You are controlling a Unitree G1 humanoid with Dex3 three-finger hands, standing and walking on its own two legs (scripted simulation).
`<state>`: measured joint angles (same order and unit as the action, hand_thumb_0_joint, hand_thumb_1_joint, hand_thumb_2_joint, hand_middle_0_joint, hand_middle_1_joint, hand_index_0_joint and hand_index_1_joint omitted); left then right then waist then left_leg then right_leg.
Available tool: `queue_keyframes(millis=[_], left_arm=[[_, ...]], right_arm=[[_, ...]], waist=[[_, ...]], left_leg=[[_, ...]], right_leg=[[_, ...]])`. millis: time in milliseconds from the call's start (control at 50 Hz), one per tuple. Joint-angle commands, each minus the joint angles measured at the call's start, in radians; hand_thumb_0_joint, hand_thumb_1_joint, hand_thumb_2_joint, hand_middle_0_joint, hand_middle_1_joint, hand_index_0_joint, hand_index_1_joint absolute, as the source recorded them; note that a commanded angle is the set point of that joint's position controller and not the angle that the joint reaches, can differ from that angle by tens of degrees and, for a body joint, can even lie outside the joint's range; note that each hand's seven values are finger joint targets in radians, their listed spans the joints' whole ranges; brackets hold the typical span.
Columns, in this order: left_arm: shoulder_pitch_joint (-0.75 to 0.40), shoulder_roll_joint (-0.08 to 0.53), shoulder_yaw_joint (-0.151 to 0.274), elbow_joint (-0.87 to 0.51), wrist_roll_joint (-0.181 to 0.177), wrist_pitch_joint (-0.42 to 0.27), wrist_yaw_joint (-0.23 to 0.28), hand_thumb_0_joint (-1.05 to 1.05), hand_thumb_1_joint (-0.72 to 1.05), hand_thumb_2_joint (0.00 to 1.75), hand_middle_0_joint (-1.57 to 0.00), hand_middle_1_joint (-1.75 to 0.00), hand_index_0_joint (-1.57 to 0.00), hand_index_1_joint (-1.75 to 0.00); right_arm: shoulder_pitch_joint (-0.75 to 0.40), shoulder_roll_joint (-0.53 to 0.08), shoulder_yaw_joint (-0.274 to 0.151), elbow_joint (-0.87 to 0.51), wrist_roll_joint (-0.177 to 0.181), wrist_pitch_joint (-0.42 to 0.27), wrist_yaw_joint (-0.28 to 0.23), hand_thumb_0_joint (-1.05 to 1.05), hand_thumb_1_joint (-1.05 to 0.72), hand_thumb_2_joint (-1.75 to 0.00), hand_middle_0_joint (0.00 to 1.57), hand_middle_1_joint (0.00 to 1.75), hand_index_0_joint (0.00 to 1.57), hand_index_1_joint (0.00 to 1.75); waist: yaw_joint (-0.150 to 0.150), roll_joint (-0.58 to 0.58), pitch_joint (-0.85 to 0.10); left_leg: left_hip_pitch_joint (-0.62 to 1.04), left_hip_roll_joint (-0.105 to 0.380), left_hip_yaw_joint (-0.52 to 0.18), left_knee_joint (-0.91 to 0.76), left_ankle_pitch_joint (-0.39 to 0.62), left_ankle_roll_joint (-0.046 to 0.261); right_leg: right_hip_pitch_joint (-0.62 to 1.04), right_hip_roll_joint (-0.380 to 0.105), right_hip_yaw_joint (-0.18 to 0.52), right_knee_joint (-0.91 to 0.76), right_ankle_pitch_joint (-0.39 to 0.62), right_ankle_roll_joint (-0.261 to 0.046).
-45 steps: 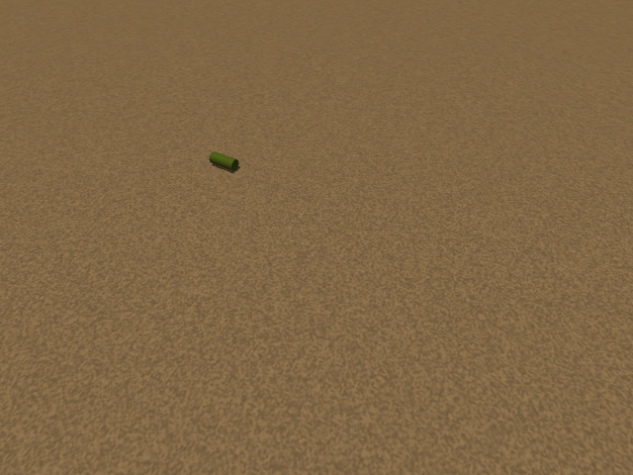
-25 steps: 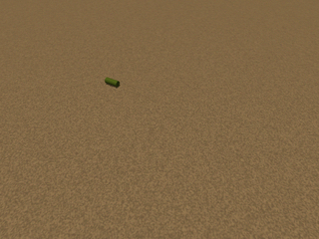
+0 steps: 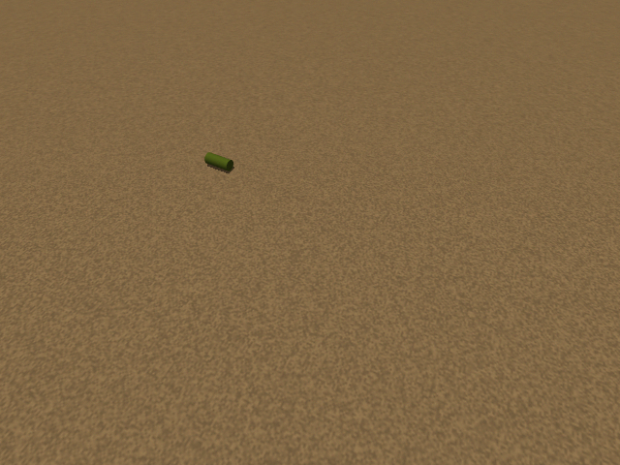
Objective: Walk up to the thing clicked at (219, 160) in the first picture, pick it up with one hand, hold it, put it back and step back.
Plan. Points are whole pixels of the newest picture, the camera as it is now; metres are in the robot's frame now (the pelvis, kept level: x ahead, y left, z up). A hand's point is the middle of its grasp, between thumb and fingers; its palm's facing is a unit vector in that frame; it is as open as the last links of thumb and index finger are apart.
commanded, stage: stand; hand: left
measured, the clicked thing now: (219, 161) +1.66 +0.47 -0.75
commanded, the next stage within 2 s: walk up in 0.22 s
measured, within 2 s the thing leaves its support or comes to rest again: neither
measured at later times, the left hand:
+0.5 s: hand out of the picture +0.07 +0.36 -0.15, palm faces -0.06 -0.89 -0.45, open 7.4 cm
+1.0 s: hand (109, 302) +0.42 +0.38 -0.13, palm faces -0.20 -0.84 -0.50, open 7.4 cm
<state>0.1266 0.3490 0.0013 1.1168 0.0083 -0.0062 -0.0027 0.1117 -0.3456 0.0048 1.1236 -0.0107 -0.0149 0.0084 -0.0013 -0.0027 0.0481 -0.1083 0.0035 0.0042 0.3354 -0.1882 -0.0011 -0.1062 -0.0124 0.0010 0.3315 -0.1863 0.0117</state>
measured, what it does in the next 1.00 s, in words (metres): walks ahead: left foot, then right foot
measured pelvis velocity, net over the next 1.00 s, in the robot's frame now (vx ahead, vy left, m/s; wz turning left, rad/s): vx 0.24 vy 0.12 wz -0.23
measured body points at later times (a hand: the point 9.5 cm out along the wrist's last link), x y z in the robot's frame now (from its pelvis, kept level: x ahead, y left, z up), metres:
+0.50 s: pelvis +0.04 +0.06 -0.01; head +0.05 +0.05 +0.44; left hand +0.08 +0.40 -0.12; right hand +0.14 -0.29 -0.11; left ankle +0.12 +0.22 -0.73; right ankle +0.00 -0.12 -0.75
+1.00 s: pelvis +0.24 +0.12 -0.03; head +0.23 +0.08 +0.42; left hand +0.43 +0.42 -0.09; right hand +0.20 -0.20 -0.17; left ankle +0.20 +0.24 -0.70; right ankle +0.26 +0.00 -0.75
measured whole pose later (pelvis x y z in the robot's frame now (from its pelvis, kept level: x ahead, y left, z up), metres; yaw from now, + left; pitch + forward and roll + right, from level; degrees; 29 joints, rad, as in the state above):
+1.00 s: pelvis +0.24 +0.12 -0.03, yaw -13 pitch -3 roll -2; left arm 0.22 0.42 0.06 0.90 0.00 -0.10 0.00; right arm 0.30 -0.44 -0.08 0.91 -0.05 0.02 0.10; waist -0.04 0.13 0.04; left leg -0.34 0.04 0.01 1.08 -0.45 0.01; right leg -0.32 -0.01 -0.10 0.65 -0.29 -0.03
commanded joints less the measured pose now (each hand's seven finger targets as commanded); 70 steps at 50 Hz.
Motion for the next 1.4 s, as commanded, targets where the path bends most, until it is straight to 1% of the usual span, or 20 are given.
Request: queue_keyframes(millis=[0,180,220,280,440,500,540,560,640,820,860,880,900,1000,1160,1240,1260,1280,1300,1380], left_arm=[[-0.038,0.21,0.038,-0.061,-0.001,-0.024,0.013,0.0,0.9,0.9,-0.2,-0.3,-0.2,-0.3],[-0.032,0.213,0.037,-0.061,0.0,-0.026,0.012,0.0,0.9,0.9,-0.2,-0.3,-0.2,-0.3],[0.136,0.364,0.112,-0.074,0.006,-0.047,-0.006,0.0,0.9,0.9,-0.2,-0.3,-0.2,-0.3],[0.118,0.39,0.132,-0.118,0.012,-0.079,0.011,0.0,0.9,0.9,-0.2,-0.3,-0.2,-0.3],[0.037,0.401,0.137,-0.209,0.022,-0.086,0.003,0.0,0.9,0.9,-0.2,-0.3,-0.2,-0.3],[-0.037,0.343,0.112,-0.232,0.028,-0.072,0.003,0.0,0.9,0.9,-0.2,-0.3,-0.2,-0.3],[0.023,0.221,0.065,-0.248,0.001,-0.07,0.021,0.0,0.9,0.9,-0.2,-0.3,-0.2,-0.3],[0.006,0.302,0.067,-0.243,0.002,-0.079,0.027,0.0,0.9,0.9,-0.2,-0.3,-0.2,-0.3],[0.148,0.361,0.106,-0.146,-0.016,-0.081,-0.01,0.0,0.9,0.9,-0.2,-0.3,-0.2,-0.3],[0.16,0.292,0.12,-0.192,-0.003,-0.09,-0.022,0.0,0.9,0.9,-0.2,-0.3,-0.2,-0.3],[0.351,0.376,0.162,-0.164,0.006,-0.1,0.005,0.0,0.9,0.9,-0.2,-0.3,-0.2,-0.3],[0.363,0.454,0.176,-0.192,0.007,-0.109,0.02,0.0,0.9,0.9,-0.2,-0.3,-0.2,-0.3],[0.302,0.463,0.165,-0.217,-0.009,-0.106,0.026,0.0,0.9,0.9,-0.2,-0.3,-0.2,-0.3],[0.154,0.376,0.137,-0.272,-0.022,-0.119,0.032,0.0,0.9,0.9,-0.2,-0.3,-0.2,-0.3],[0.121,0.44,0.146,-0.304,0.007,-0.144,0.038,0.0,0.9,0.9,-0.2,-0.3,-0.2,-0.3],[0.105,0.366,0.116,-0.296,0.019,-0.125,0.044,0.0,0.9,0.9,-0.2,-0.3,-0.2,-0.3],[0.175,0.266,0.085,-0.293,0.005,-0.121,0.042,0.0,0.9,0.9,-0.2,-0.3,-0.2,-0.3],[0.179,0.267,0.079,-0.303,-0.023,-0.118,0.056,0.0,0.9,0.9,-0.2,-0.3,-0.2,-0.3],[0.172,0.314,0.079,-0.277,-0.014,-0.114,0.066,0.0,0.9,0.9,-0.2,-0.3,-0.2,-0.3],[0.245,0.352,0.1,-0.183,-0.027,-0.108,0.04,0.0,0.9,0.9,-0.2,-0.3,-0.2,-0.3]], right_arm=[[-0.033,-0.212,-0.042,-0.06,0.002,-0.017,-0.018,0.0,-0.9,-0.9,0.2,0.3,0.2,0.3],[-0.037,-0.212,-0.042,-0.062,0.003,-0.017,-0.017,0.0,-0.9,-0.9,0.2,0.3,0.2,0.3],[-0.105,-0.325,-0.138,-0.191,-0.048,-0.019,0.038,0.0,-0.9,-0.9,0.2,0.3,0.2,0.3],[-0.172,-0.246,-0.129,-0.276,-0.055,-0.012,0.072,0.0,-0.9,-0.9,0.2,0.3,0.2,0.3],[-0.029,-0.271,-0.171,-0.307,-0.043,0.001,0.119,0.0,-0.9,-0.9,0.2,0.3,0.2,0.3],[0.232,-0.31,-0.21,-0.226,-0.046,-0.004,0.102,0.0,-0.9,-0.9,0.2,0.3,0.2,0.3],[0.283,-0.464,-0.231,-0.25,-0.055,-0.027,0.082,0.0,-0.9,-0.9,0.2,0.3,0.2,0.3],[0.141,-0.484,-0.232,-0.29,-0.026,-0.029,0.079,0.0,-0.9,-0.9,0.2,0.3,0.2,0.3],[0.051,-0.347,-0.187,-0.325,-0.029,-0.037,0.07,0.0,-0.9,-0.9,0.2,0.3,0.2,0.3],[0.034,-0.315,-0.164,-0.373,-0.035,-0.024,0.087,0.0,-0.9,-0.9,0.2,0.3,0.2,0.3],[0.081,-0.239,-0.13,-0.39,-0.042,-0.027,0.089,0.0,-0.9,-0.9,0.2,0.3,0.2,0.3],[0.127,-0.199,-0.114,-0.411,-0.036,-0.024,0.089,0.0,-0.9,-0.9,0.2,0.3,0.2,0.3],[0.102,-0.307,-0.14,-0.395,-0.039,-0.011,0.078,0.0,-0.9,-0.9,0.2,0.3,0.2,0.3],[0.156,-0.313,-0.153,-0.326,-0.033,-0.002,0.085,0.0,-0.9,-0.9,0.2,0.3,0.2,0.3],[0.039,-0.286,-0.177,-0.388,-0.04,0.003,0.135,0.0,-0.9,-0.9,0.2,0.3,0.2,0.3],[0.318,-0.339,-0.225,-0.297,-0.044,-0.005,0.118,0.0,-0.9,-0.9,0.2,0.3,0.2,0.3],[0.427,-0.412,-0.246,-0.288,-0.058,-0.015,0.101,0.0,-0.9,-0.9,0.2,0.3,0.2,0.3],[0.344,-0.486,-0.246,-0.324,-0.029,-0.019,0.088,0.0,-0.9,-0.9,0.2,0.3,0.2,0.3],[0.228,-0.473,-0.249,-0.351,-0.011,-0.014,0.079,0.0,-0.9,-0.9,0.2,0.3,0.2,0.3],[0.135,-0.344,-0.192,-0.386,-0.016,-0.031,0.066,0.0,-0.9,-0.9,0.2,0.3,0.2,0.3]], waist=[[0.001,0.011,-0.053],[0.003,-0.004,-0.068],[0.04,0.071,-0.071],[0.062,-0.091,0.07],[-0.024,-0.179,0.016],[-0.184,0.026,-0.039],[-0.187,0.415,-0.063],[-0.13,0.262,-0.003],[-0.029,0.201,0.005],[0.043,0.051,-0.015],[0.142,-0.18,-0.129],[0.111,-0.332,-0.151],[0.095,-0.158,-0.119],[-0.009,-0.083,0.025],[-0.025,-0.111,0.027],[-0.19,0.115,-0.101],[-0.232,0.372,-0.12],[-0.18,0.495,-0.1],[-0.117,0.333,-0.078],[-0.045,0.196,-0.039]], left_leg=[[-0.002,0.119,-0.095,-0.06,0.114,0.023],[0.008,0.121,-0.096,-0.056,0.133,0.027],[-0.186,0.083,-0.031,0.168,-0.472,0.076],[-0.623,0.082,-0.137,0.544,-0.222,0.014],[-0.249,0.089,-0.038,0.339,-0.179,0.002],[0.225,0.024,0.041,0.211,-0.11,0.014],[0.171,0.399,-0.638,-0.229,-0.794,0.146],[-0.009,0.456,-0.731,-0.27,-0.81,0.237],[-0.043,0.274,-0.276,-0.156,-0.486,0.216],[-0.262,0.209,0.009,0.055,-0.261,0.173],[-0.483,0.081,0.127,0.511,-0.149,0.097],[-0.667,-0.015,0.076,0.761,-0.379,0.036],[-0.659,0.04,-0.089,0.83,-0.351,0.022],[-0.538,0.147,-0.105,0.741,-0.156,-0.006],[-0.323,0.163,-0.007,0.43,0.006,-0.004],[0.145,0.044,0.098,0.317,-0.12,0.023],[0.219,0.188,-0.181,0.095,-0.362,0.071],[0.176,0.383,-0.609,-0.135,-0.45,0.151],[0.042,0.413,-0.631,-0.158,-0.568,0.204],[-0.059,0.283,-0.208,-0.025,-0.233,0.192]], right_leg=[[0.0,-0.115,0.091,-0.051,0.107,-0.036],[0.008,-0.119,0.091,-0.049,0.124,-0.037],[-0.025,-0.178,0.263,-0.015,-0.483,-0.142],[0.09,-0.382,0.646,-0.182,-0.579,-0.284],[-0.207,-0.206,0.289,-0.082,-0.346,-0.188],[-0.58,-0.091,0.153,0.254,-0.44,-0.136],[-0.789,0.104,0.006,0.855,-0.433,-0.086],[-0.686,-0.005,0.112,0.888,-0.339,-0.093],[-0.52,-0.087,0.006,0.667,-0.201,-0.033],[-0.016,-0.017,-0.126,0.248,0.014,-0.058],[0.323,-0.09,0.051,0.137,-0.233,-0.096],[0.385,-0.368,0.558,-0.037,-0.396,-0.19],[0.255,-0.441,0.734,-0.084,-0.476,-0.285],[-0.052,-0.273,0.293,-0.044,-0.134,-0.222],[-0.281,-0.235,0.113,0.008,-0.187,-0.205],[-0.469,-0.138,-0.026,0.497,-0.014,-0.127],[-0.604,-0.016,-0.048,0.836,-0.157,-0.077],[-0.749,0.078,-0.002,0.976,-0.379,-0.075],[-0.703,-0.01,0.073,1.046,-0.317,-0.089],[-0.563,-0.101,0.039,0.803,-0.156,-0.059]])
